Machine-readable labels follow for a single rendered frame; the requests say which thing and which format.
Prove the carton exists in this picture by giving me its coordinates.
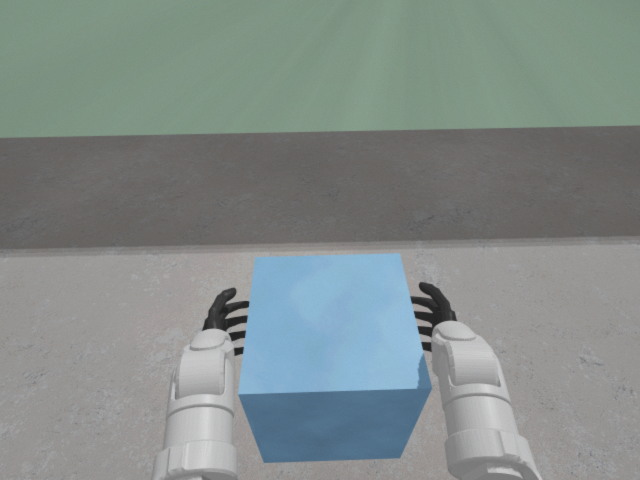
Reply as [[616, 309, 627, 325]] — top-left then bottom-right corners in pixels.
[[238, 253, 432, 463]]

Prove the robot right forearm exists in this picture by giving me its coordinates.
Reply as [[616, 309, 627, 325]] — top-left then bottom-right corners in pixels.
[[431, 321, 542, 480]]

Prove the left robot hand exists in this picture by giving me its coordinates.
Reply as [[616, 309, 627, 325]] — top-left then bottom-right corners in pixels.
[[202, 288, 249, 356]]

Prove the robot left forearm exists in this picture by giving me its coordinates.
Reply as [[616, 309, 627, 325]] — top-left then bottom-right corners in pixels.
[[151, 329, 238, 480]]

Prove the right robot hand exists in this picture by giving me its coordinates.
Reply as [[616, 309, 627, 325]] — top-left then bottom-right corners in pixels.
[[410, 282, 457, 352]]

